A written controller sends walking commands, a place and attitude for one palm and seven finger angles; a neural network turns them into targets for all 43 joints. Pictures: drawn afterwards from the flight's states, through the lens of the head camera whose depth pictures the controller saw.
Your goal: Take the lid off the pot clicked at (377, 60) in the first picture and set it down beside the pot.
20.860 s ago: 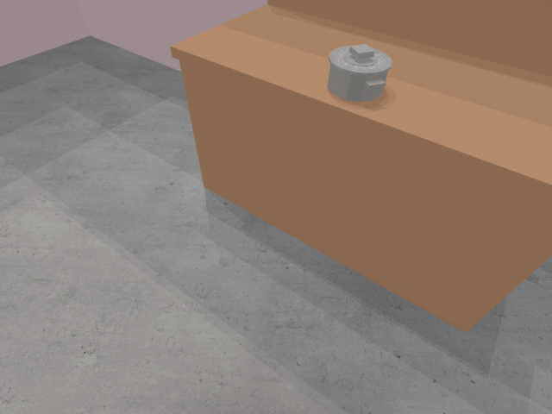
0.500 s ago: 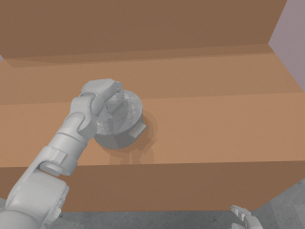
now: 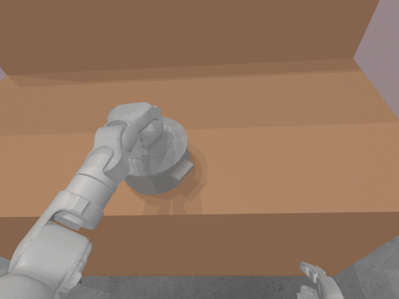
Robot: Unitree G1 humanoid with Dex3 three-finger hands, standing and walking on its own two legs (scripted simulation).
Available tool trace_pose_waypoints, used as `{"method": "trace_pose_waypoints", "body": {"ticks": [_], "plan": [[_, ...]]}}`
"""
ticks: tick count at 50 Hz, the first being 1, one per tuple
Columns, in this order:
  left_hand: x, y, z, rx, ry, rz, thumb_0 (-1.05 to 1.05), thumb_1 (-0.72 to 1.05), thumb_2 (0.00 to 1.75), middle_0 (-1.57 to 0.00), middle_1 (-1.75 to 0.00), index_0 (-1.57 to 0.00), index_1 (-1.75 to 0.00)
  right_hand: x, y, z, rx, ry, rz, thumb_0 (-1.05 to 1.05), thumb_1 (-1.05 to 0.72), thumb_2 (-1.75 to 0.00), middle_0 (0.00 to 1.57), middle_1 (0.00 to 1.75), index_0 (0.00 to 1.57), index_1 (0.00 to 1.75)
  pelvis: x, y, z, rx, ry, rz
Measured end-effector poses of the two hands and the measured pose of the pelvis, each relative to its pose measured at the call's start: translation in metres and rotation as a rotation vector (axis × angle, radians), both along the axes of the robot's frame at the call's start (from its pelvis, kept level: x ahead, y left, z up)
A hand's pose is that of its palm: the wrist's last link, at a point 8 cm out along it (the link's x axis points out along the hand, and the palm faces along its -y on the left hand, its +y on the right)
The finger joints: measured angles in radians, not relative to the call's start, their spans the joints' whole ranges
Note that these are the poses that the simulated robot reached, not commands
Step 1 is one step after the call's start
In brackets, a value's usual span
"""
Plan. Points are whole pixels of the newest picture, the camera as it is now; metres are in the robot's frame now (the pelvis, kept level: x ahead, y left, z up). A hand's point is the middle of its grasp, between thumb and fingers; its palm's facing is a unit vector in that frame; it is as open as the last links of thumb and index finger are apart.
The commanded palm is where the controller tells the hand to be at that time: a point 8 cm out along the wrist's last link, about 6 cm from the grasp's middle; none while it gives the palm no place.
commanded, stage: close the fingers and squeeze the knob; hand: left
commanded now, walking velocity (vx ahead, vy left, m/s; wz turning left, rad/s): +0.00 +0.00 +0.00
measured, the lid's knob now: (146, 137) +0.44 +0.14 +0.08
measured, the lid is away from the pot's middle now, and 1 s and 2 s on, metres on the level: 0.00 0.01 0.02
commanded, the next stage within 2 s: lift the lid straight up in 0.02 s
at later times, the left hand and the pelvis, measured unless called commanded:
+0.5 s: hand (139, 137) +0.41 +0.14 +0.11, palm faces -0.27 -0.06 -0.96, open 8.8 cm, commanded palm +0.40 +0.14 +0.19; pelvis +0.00 +0.00 +0.00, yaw +0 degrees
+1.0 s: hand (135, 123) +0.41 +0.14 +0.15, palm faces -0.26 -0.06 -0.96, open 8.8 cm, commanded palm +0.40 +0.14 +0.23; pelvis -0.01 -0.01 +0.00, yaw +1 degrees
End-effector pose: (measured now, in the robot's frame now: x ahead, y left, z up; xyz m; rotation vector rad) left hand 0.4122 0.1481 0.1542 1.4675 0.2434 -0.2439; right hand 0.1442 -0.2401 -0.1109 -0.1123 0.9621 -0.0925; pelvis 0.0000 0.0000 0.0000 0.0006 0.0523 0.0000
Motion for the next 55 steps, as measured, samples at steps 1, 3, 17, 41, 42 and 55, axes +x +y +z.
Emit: {"method": "trace_pose_waypoints", "body": {"ticks": [1,3,17,41,42,55], "plan": [[0.000,0.000,0.000,0.000,0.000,0.000,0.01,0.03,0.92,-0.73,-0.94,-0.62,-0.88,0.000,0.000,0.000,0.001,0.000,0.000,0.01,-0.91,-0.90,0.20,0.30,0.20,0.30,0.000,0.000,0.000,0.000,0.000,0.000],[0.000,0.000,0.000,0.002,0.000,0.001,0.01,0.03,0.92,-0.73,-0.94,-0.62,-0.88,0.000,0.001,-0.001,0.004,0.000,0.001,0.01,-0.91,-0.90,0.20,0.30,0.20,0.30,0.001,0.000,0.000,0.000,0.000,0.001],[-0.003,-0.004,0.003,0.011,0.006,-0.011,-0.01,0.04,0.93,-0.77,-0.95,-0.62,-0.87,0.004,0.003,-0.003,0.013,-0.007,0.007,0.01,-0.91,-0.90,0.20,0.30,0.20,0.30,0.003,0.000,0.000,0.000,-0.008,0.002],[-0.010,-0.012,0.044,0.010,-0.065,0.003,-0.03,0.05,0.93,-0.80,-0.96,-0.62,-0.86,0.030,0.008,0.008,0.028,-0.094,0.062,0.01,-0.91,-0.90,0.20,0.30,0.20,0.30,-0.003,-0.006,0.002,0.004,-0.033,0.009],[-0.009,-0.012,0.045,0.009,-0.063,0.009,-0.03,0.05,0.93,-0.80,-0.96,-0.62,-0.86,0.030,0.007,0.008,0.027,-0.094,0.062,0.01,-0.91,-0.90,0.20,0.30,0.20,0.30,-0.003,-0.006,0.002,0.005,-0.033,0.009],[-0.012,-0.012,0.063,0.021,-0.055,-0.007,-0.03,0.05,0.93,-0.81,-0.96,-0.62,-0.85,0.017,-0.001,0.007,0.003,-0.088,0.051,0.01,-0.91,-0.90,0.20,0.30,0.20,0.30,-0.009,-0.008,0.002,0.005,-0.047,0.012]]}}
